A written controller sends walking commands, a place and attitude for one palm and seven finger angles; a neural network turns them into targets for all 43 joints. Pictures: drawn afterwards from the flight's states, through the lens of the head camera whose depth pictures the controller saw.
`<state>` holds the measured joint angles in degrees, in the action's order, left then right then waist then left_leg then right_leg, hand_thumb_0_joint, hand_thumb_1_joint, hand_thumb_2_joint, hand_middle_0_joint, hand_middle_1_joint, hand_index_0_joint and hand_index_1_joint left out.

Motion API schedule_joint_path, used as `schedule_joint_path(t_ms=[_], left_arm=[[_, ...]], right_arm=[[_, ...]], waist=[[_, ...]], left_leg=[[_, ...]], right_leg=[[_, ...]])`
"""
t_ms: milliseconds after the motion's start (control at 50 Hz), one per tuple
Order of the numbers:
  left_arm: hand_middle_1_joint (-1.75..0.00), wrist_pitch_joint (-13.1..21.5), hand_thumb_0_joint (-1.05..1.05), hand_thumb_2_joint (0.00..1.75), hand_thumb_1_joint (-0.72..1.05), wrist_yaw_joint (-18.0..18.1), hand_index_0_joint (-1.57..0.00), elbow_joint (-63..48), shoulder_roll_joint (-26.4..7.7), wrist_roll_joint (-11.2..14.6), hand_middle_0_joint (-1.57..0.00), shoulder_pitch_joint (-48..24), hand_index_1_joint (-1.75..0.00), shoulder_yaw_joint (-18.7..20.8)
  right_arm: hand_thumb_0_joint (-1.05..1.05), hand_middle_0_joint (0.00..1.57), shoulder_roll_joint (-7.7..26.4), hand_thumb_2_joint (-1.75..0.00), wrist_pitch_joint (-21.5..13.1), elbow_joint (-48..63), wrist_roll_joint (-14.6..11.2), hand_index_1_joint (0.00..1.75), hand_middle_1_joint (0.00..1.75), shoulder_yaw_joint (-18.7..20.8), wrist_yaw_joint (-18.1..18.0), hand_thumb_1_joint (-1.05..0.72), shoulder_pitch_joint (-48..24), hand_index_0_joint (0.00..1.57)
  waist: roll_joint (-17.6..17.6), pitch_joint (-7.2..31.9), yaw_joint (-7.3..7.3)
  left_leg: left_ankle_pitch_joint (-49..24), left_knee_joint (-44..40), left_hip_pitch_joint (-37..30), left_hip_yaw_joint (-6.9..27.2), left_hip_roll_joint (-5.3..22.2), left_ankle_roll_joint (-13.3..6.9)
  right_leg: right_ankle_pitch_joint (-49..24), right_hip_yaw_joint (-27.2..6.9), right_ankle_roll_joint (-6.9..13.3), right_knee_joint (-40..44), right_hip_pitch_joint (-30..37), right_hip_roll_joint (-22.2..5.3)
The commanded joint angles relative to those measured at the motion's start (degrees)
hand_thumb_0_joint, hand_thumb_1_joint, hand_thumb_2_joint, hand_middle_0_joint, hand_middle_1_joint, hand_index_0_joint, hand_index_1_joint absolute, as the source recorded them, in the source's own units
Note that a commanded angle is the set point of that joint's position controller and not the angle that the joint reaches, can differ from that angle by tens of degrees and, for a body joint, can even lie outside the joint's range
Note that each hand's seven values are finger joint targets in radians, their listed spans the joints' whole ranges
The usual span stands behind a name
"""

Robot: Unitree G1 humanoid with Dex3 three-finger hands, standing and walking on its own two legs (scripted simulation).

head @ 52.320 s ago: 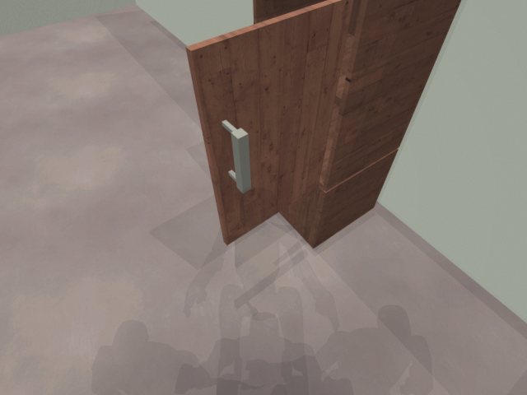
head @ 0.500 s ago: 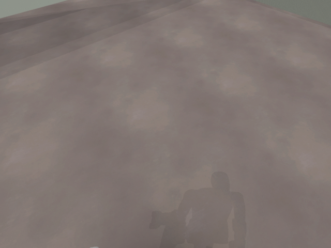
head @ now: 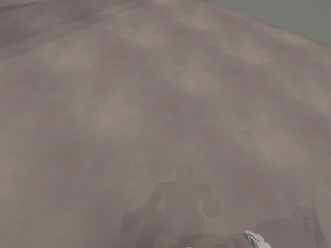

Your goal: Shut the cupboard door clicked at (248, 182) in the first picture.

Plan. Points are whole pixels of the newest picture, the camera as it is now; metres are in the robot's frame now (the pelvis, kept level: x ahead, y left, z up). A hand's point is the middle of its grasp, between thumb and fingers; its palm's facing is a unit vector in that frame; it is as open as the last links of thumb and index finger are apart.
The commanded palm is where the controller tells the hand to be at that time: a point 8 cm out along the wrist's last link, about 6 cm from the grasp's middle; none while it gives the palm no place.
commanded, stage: turn to face it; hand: left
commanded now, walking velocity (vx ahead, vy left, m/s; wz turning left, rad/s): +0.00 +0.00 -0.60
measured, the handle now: out of the picture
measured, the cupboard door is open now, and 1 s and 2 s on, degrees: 27 27 27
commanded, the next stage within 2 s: none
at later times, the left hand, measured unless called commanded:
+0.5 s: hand (121, 236) +0.17 +0.13 -0.15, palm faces -0.32 -0.91 -0.27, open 7.4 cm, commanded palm none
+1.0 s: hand (113, 234) +0.17 +0.15 -0.17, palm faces -0.51 -0.84 -0.20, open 7.4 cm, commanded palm none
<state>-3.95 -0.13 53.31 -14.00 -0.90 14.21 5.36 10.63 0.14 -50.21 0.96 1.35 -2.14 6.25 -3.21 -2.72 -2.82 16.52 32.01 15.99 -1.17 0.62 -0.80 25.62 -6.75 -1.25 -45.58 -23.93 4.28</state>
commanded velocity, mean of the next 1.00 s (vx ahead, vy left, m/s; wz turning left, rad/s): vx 0.00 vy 0.00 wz -0.60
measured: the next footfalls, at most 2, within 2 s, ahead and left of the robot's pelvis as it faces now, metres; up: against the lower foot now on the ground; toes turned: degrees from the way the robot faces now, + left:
right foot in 0.42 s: -0.01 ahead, -0.14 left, +0.00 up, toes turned -22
left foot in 0.86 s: +0.10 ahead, +0.08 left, +0.00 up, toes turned -28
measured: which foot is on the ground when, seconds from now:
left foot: down 0.00-0.42, up 0.44-0.84, down 0.86-1.00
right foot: up 0.00-0.40, down 0.42-0.86, up 0.88-1.00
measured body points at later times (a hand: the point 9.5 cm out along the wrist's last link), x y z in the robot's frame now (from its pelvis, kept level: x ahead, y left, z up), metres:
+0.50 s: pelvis -0.02 -0.03 -0.01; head +0.01 -0.06 +0.44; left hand +0.18 +0.18 -0.12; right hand -0.09 -0.29 -0.16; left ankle -0.01 +0.11 -0.69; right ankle -0.05 -0.13 -0.73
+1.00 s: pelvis +0.00 +0.01 +0.01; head +0.05 +0.02 +0.45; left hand +0.20 +0.20 -0.15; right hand -0.06 -0.25 -0.11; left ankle +0.06 +0.10 -0.73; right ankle -0.09 -0.09 -0.65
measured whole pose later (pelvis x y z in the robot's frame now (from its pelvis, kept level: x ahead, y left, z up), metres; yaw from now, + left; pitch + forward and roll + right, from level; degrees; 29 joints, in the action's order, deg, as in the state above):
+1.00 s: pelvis +0.00 +0.01 +0.01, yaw -36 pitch +0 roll -2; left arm -5.3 -1.7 52.5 -15.4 -1.2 12.4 5.6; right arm 10.4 0.9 -49.8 1.5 0.4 -2.2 10.4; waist -2.8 -4.2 -1.8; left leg 16.2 29.7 14.0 -6.4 4.1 -0.8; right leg 25.8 -1.3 -2.9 -62.7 -28.7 1.4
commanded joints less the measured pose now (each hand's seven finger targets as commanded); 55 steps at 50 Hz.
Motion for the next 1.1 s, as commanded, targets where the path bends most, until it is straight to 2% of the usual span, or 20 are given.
schedule_joint_path(t_ms=[0, 60, 280, 320, 360, 380, 400, 420, 440, 460, 480, 560, 700, 780, 800, 840, 860, 900, 960, 1080], left_arm=[[-0.30, 1.05, 0.00, 0.90, 0.90, -0.92, -0.20, -5.77, -5.71, -0.56, -0.20, -0.63, -0.30, 1.74], [-0.30, 0.22, 0.00, 0.90, 0.90, -1.69, -0.20, -5.91, -4.77, -0.42, -0.20, 0.09, -0.30, 1.30], [-0.30, 0.54, 0.00, 0.90, 0.90, -2.12, -0.20, -8.70, -3.03, -0.29, -0.20, -8.23, -0.30, -0.17], [-0.30, 0.97, 0.00, 0.90, 0.90, -2.02, -0.20, -8.56, -3.33, -0.15, -0.20, -7.00, -0.30, -0.16], [-0.30, 1.63, 0.00, 0.90, 0.90, -1.75, -0.20, -6.76, -5.33, -0.28, -0.20, -1.25, -0.30, 0.36], [-0.30, 2.42, 0.00, 0.90, 0.90, -1.29, -0.20, -5.39, -9.67, -0.69, -0.20, 3.17, -0.30, 1.08], [-0.30, 2.97, 0.00, 0.90, 0.90, -0.36, -0.20, -4.46, -15.64, -0.90, -0.20, 5.75, -0.30, 2.26], [-0.30, 2.65, 0.00, 0.90, 0.90, 0.37, -0.20, -4.28, -15.99, 0.05, -0.20, 6.81, -0.30, 2.04], [-0.30, 2.51, 0.00, 0.90, 0.90, 0.64, -0.20, -5.16, -14.40, 0.00, -0.20, 3.85, -0.30, 1.65], [-0.30, 2.51, 0.00, 0.90, 0.90, 1.21, -0.20, -6.00, -12.04, -0.09, -0.20, -0.51, -0.30, 1.75], [-0.30, 2.52, 0.00, 0.90, 0.90, 1.12, -0.20, -6.77, -10.34, 0.04, -0.20, -3.16, -0.30, 0.97], [-0.30, 2.98, 0.00, 0.90, 0.90, 0.76, -0.20, -7.72, -9.11, -0.19, -0.20, -5.35, -0.30, 0.54], [-0.30, 2.65, 0.00, 0.90, 0.90, 0.41, -0.20, -6.52, -10.22, -0.79, -0.20, -1.37, -0.30, 1.41], [-0.30, 1.99, 0.00, 0.90, 0.90, 0.46, -0.20, -6.73, -10.01, -0.45, -0.20, -3.71, -0.30, 1.69], [-0.30, 1.72, 0.00, 0.90, 0.90, 0.41, -0.20, -7.18, -8.48, 0.01, -0.20, -4.82, -0.30, 1.34], [-0.30, 1.47, 0.00, 0.90, 0.90, -0.33, -0.20, -8.87, -3.89, 0.55, -0.20, -3.61, -0.30, 0.37], [-0.30, 1.29, 0.00, 0.90, 0.90, -0.37, -0.20, -9.03, -5.77, -0.11, -0.20, -4.98, -0.30, 0.52], [-0.30, 0.52, 0.00, 0.90, 0.90, -1.22, -0.20, -6.68, -6.25, -0.86, -0.20, -2.93, -0.30, 1.65], [-0.30, 0.22, 0.00, 0.90, 0.90, -2.10, -0.20, -6.15, -4.77, -0.48, -0.20, -2.35, -0.30, 1.33], [-0.30, 0.18, 0.00, 0.90, 0.90, -2.30, -0.20, -7.41, -2.66, -0.23, -0.20, -7.05, -0.30, 0.45]], right_arm=[[0.00, 0.20, 11.39, -0.90, -0.71, 4.02, 0.91, 0.30, 0.30, 2.42, -1.06, -0.90, 3.05, 0.20], [0.00, 0.20, 10.57, -0.90, -0.78, 4.01, 0.48, 0.30, 0.30, 2.14, -0.92, -0.90, 2.92, 0.20], [0.00, 0.20, 13.34, -0.90, -0.35, 0.02, 0.77, 0.30, 0.30, 3.90, 0.07, -0.90, 11.00, 0.20], [0.00, 0.20, 14.10, -0.90, -0.25, 0.07, 0.75, 0.30, 0.30, 4.17, 0.27, -0.90, 10.15, 0.20], [0.00, 0.20, 14.23, -0.90, -0.02, 0.40, 0.20, 0.30, 0.30, 4.39, 0.67, -0.90, 8.05, 0.20], [0.00, 0.20, 11.77, -0.90, 0.06, 0.98, -0.42, 0.30, 0.30, 3.98, 1.04, -0.90, 8.56, 0.20], [0.00, 0.20, 6.91, -0.90, 0.23, 3.84, -0.30, 0.30, 0.30, 2.58, 1.21, -0.90, 5.92, 0.20], [0.00, 0.20, 9.11, -0.90, 1.34, 4.06, -0.21, 0.30, 0.30, 2.54, 0.47, -0.90, 4.95, 0.20], [0.00, 0.20, 8.47, -0.90, 1.69, 3.94, -0.38, 0.30, 0.30, 2.60, 0.59, -0.90, 4.75, 0.20], [0.00, 0.20, 8.35, -0.90, 1.77, 3.17, -0.24, 0.30, 0.30, 2.82, 0.50, -0.90, 4.95, 0.20], [0.00, 0.20, 9.70, -0.90, 1.88, 2.02, 0.00, 0.30, 0.30, 3.13, 0.67, -0.90, 5.11, 0.20], [0.00, 0.20, 8.81, -0.90, 2.24, 0.42, 0.20, 0.30, 0.30, 3.32, 1.34, -0.90, 7.72, 0.20], [0.00, 0.20, 7.41, -0.90, 1.32, 3.11, -0.16, 0.30, 0.30, 2.93, 0.90, -0.90, 3.70, 0.20], [0.00, 0.20, 7.05, -0.90, 0.41, 1.75, -0.88, 0.30, 0.30, 2.77, 0.11, -0.90, 8.51, 0.20], [0.00, 0.20, 8.36, -0.90, -0.16, 1.00, -0.86, 0.30, 0.30, 2.82, -0.16, -0.90, 11.07, 0.20], [0.00, 0.20, 16.88, -0.90, -0.53, 1.99, 0.31, 0.30, 0.30, 4.18, -0.59, -0.90, 11.85, 0.20], [0.00, 0.20, 16.28, -0.90, -0.13, 2.72, 0.60, 0.30, 0.30, 3.77, -0.48, -0.90, 11.04, 0.20], [0.00, 0.20, 12.50, -0.90, -0.46, 4.02, 0.86, 0.30, 0.30, 2.70, -0.76, -0.90, 4.67, 0.20], [0.00, 0.20, 11.39, -0.90, -0.46, 4.16, 0.70, 0.30, 0.30, 2.42, -0.91, -0.90, 3.84, 0.20], [0.00, 0.20, 12.23, -0.90, -0.33, 1.25, 0.72, 0.30, 0.30, 3.51, -0.48, -0.90, 9.86, 0.20]], waist=[[11.12, 1.62, 1.81], [12.96, 2.47, 1.33], [16.20, 4.20, 5.44], [16.61, 4.79, 4.66], [12.04, 6.55, 1.19], [1.79, 9.25, -0.81], [-15.05, 7.01, -2.11], [-11.72, 7.38, -2.43], [-8.06, 4.21, -0.85], [-12.36, 4.39, 0.92], [-11.24, 2.39, 1.74], [-4.24, 2.79, 3.94], [-5.31, 4.31, 1.44], [-6.16, 6.01, 3.85], [-3.45, 6.80, 5.37], [21.03, 6.42, 5.29], [14.80, 4.43, 5.53], [14.39, 1.93, 2.39], [12.91, 1.77, 2.07], [14.42, 4.22, 4.98]], left_leg=[[-29.04, -13.65, -6.72, 11.49, 20.16, -8.09], [-27.44, -13.21, -8.67, 3.23, 16.27, -6.13], [-30.91, -8.98, -13.04, -2.35, 19.90, -6.71], [-29.98, -6.72, -11.91, -3.20, 20.25, -5.56], [-23.05, 1.40, -6.07, -6.66, 18.40, -1.63], [-12.58, 11.80, 1.53, -10.07, 14.27, 1.87], [19.55, 25.79, 18.37, -10.76, 4.58, 5.21], [20.77, 33.67, 19.14, -1.92, 4.77, 4.79], [16.13, 36.74, 20.99, 0.71, 5.89, 4.52], [12.53, 37.28, 21.97, 1.49, 6.46, 4.84], [8.18, 37.74, 21.07, 1.89, 6.69, 5.40], [2.35, 32.41, 14.85, 0.91, 5.08, 6.17], [7.73, 16.51, 12.28, 0.57, 2.31, 5.82], [0.74, -1.53, -1.65, -0.10, 0.15, 4.78], [-3.94, -9.11, -9.46, 0.55, 2.02, 4.31], [-10.33, -17.81, -14.36, 22.03, 25.20, -5.04], [-12.27, -16.53, -8.68, 20.65, 27.20, -7.92], [-14.09, -16.80, -4.04, 12.42, 21.73, -6.75], [-22.64, -13.49, -7.88, 2.63, 17.99, -5.98], [-28.13, -10.87, -14.18, -1.67, 19.39, -6.73]], right_leg=[[2.41, 3.28, -1.88, -22.89, -9.07, -4.56], [-2.59, 5.91, -2.87, -23.64, -8.95, -5.31], [-0.79, 11.64, -1.37, -1.40, -1.13, -5.76], [-2.27, 11.99, -0.22, 5.33, 3.10, -5.29], [-14.42, 11.98, 1.18, 18.26, 14.67, -5.22], [-24.46, 3.71, 3.64, 24.73, 24.42, -12.43], [-46.10, -15.30, 9.64, 25.59, 28.73, -25.54], [-48.77, -15.83, 13.57, 25.56, 24.15, -28.30], [-40.03, -11.98, 13.99, 26.66, 21.08, -26.13], [-34.43, -12.77, 12.36, 27.43, 19.96, -22.65], [-31.52, -9.59, 11.15, 27.69, 17.41, -20.00], [-23.81, -5.47, 10.02, 28.28, 11.76, -16.25], [-23.46, -13.65, 12.64, 26.08, 14.69, -16.50], [-28.18, -15.02, 9.32, 20.33, 8.39, -13.97], [-24.09, -12.48, 6.50, 17.15, 3.26, -10.83], [9.00, 3.34, 0.12, -5.02, -10.14, 0.06], [8.52, 2.36, 0.05, -13.60, -8.16, -3.46], [2.69, 3.43, -1.37, -21.92, -8.31, -4.52], [-1.06, 6.17, -2.30, -22.22, -9.12, -5.72], [-0.84, 9.51, -2.45, -10.05, -6.84, -6.75]])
